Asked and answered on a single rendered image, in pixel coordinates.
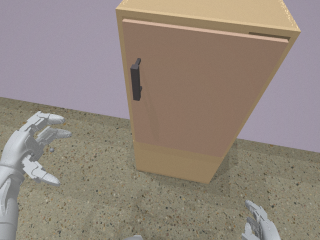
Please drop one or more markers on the cupboard door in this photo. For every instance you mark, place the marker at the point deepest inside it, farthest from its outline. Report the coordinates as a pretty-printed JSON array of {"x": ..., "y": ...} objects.
[{"x": 198, "y": 84}]

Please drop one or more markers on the left robot hand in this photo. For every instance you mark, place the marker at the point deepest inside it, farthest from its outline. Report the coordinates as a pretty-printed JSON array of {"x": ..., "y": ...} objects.
[{"x": 16, "y": 152}]

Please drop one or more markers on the handle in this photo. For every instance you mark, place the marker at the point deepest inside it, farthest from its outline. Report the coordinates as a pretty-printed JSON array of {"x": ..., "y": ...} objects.
[{"x": 135, "y": 80}]

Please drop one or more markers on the left robot forearm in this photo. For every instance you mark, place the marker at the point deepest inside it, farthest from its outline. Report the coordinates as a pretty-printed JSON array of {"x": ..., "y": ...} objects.
[{"x": 10, "y": 182}]

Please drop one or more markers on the right robot hand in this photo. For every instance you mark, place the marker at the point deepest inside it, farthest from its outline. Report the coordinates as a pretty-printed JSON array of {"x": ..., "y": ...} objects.
[{"x": 263, "y": 228}]

